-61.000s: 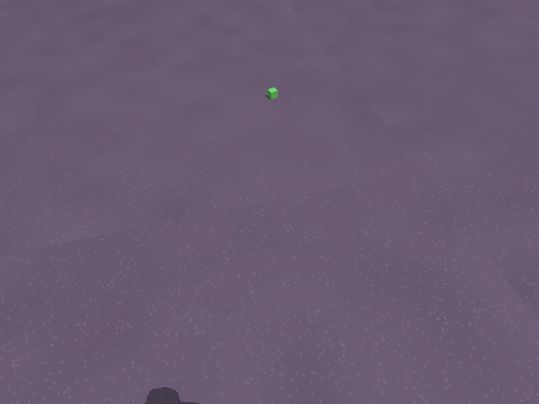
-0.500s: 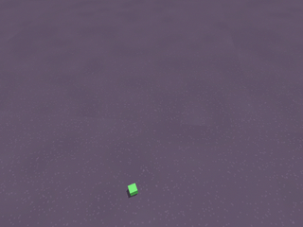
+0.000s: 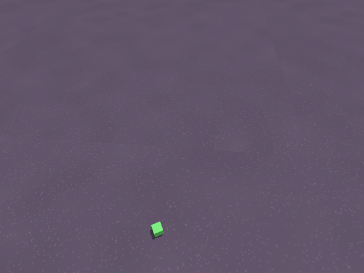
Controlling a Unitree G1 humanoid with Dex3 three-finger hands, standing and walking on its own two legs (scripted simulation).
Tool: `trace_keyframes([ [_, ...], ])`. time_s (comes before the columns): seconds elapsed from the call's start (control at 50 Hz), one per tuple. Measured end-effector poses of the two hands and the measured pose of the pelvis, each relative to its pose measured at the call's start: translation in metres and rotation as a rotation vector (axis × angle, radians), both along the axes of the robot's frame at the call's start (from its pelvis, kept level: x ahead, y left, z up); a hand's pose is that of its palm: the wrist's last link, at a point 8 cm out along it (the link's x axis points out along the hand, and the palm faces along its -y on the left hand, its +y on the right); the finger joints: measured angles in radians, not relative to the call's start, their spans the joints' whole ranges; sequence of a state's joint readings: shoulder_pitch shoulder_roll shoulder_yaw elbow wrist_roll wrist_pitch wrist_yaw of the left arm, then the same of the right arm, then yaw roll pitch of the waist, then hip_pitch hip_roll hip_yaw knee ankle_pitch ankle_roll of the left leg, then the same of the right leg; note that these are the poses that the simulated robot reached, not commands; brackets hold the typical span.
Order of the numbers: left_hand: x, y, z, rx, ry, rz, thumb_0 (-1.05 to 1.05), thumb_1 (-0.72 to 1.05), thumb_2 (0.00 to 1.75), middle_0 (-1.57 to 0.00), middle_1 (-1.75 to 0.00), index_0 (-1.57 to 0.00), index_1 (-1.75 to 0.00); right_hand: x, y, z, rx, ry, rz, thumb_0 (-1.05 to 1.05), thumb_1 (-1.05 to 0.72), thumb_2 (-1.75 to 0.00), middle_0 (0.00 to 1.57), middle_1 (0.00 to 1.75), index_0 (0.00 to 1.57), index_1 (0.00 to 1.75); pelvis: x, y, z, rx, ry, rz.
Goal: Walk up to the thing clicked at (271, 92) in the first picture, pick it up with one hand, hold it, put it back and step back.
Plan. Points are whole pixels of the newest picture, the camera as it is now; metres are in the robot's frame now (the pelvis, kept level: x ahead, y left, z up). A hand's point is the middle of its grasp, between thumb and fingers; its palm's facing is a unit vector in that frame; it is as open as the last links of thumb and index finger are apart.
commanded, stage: stand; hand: left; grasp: from above
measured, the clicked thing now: (157, 229) +0.47 +0.21 -0.76
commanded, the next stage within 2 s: step back in 0.30 s
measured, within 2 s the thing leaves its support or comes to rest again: neither
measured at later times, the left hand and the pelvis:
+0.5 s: hand out of the picture +0.08 +0.28 -0.16, palm faces -0.01 -0.93 -0.37, open 7.4 cm; pelvis -0.03 +0.02 -0.01, yaw +0 degrees
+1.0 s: hand out of the picture +0.00 +0.29 -0.17, palm faces -0.09 -0.92 -0.39, open 7.4 cm; pelvis -0.12 +0.03 -0.03, yaw -3 degrees
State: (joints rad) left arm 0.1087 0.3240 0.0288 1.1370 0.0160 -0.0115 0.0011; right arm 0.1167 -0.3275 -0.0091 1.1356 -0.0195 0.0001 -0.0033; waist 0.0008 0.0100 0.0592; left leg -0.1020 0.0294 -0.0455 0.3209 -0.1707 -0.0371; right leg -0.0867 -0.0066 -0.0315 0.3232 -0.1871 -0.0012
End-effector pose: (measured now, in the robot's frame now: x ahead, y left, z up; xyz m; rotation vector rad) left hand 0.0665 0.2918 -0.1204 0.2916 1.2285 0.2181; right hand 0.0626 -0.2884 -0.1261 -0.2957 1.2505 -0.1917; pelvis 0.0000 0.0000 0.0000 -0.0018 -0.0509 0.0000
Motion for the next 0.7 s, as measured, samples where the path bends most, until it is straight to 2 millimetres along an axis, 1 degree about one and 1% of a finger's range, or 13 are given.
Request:
trace_keyframes([
  [0.14,-0.005,0.001,0.000,0.002,0.020,0.005,0.01,0.90,0.90,-0.21,-0.30,-0.20,-0.30,-0.007,-0.001,-0.001,0.000,0.022,-0.003,0.01,-0.90,-0.90,0.20,0.30,0.20,0.29,0.001,-0.001,0.000,0.003,0.003,-0.002],
  [0.32,-0.002,0.001,0.000,0.003,0.018,0.001,0.01,0.90,0.90,-0.21,-0.30,-0.20,-0.30,-0.005,-0.004,-0.002,0.001,0.022,-0.004,0.01,-0.90,-0.90,0.20,0.30,0.20,0.29,0.001,-0.002,-0.001,0.001,0.010,-0.002],
  [0.4,0.001,0.009,-0.002,0.015,0.000,0.011,0.01,0.90,0.90,-0.21,-0.30,-0.20,-0.30,-0.001,-0.009,-0.004,-0.010,0.005,-0.013,0.01,-0.90,-0.90,0.20,0.30,0.21,0.29,-0.012,0.001,-0.006,-0.007,0.016,0.000],
  [0.46,0.005,0.020,-0.004,0.032,-0.011,-0.009,0.01,0.90,0.90,-0.21,-0.30,-0.20,-0.30,-0.003,-0.011,-0.002,-0.034,-0.006,-0.014,0.01,-0.90,-0.90,0.20,0.30,0.20,0.29,-0.022,0.009,-0.010,0.000,0.017,-0.004],
  [0.52,0.014,0.034,-0.008,0.043,-0.040,-0.039,0.01,0.90,0.90,-0.21,-0.30,-0.20,-0.30,-0.012,-0.009,0.001,-0.063,-0.010,-0.017,0.01,-0.90,-0.90,0.20,0.30,0.20,0.29,-0.030,0.021,-0.015,0.007,0.024,-0.001],
  [0.6,0.030,0.054,-0.020,0.038,-0.103,-0.052,0.01,0.90,0.90,-0.21,-0.30,-0.20,-0.30,-0.033,0.000,0.000,-0.114,0.012,-0.001,0.00,-0.90,-0.90,0.20,0.30,0.20,0.29,-0.042,0.037,-0.027,0.002,0.026,0.007],
  [0.64,0.032,0.058,-0.020,0.040,-0.117,-0.054,0.01,0.90,0.90,-0.21,-0.30,-0.20,-0.30,-0.045,0.007,0.003,-0.114,0.033,0.005,0.00,-0.90,-0.90,0.20,0.30,0.20,0.29,-0.051,0.041,-0.025,-0.005,0.023,0.009],
  [0.7,0.026,0.059,-0.019,0.034,-0.115,-0.061,0.01,0.90,0.90,-0.21,-0.30,-0.20,-0.30,-0.059,0.016,0.008,-0.113,0.044,0.001,0.01,-0.90,-0.90,0.20,0.30,0.20,0.29,-0.060,0.043,-0.020,-0.014,0.029,0.005],
])
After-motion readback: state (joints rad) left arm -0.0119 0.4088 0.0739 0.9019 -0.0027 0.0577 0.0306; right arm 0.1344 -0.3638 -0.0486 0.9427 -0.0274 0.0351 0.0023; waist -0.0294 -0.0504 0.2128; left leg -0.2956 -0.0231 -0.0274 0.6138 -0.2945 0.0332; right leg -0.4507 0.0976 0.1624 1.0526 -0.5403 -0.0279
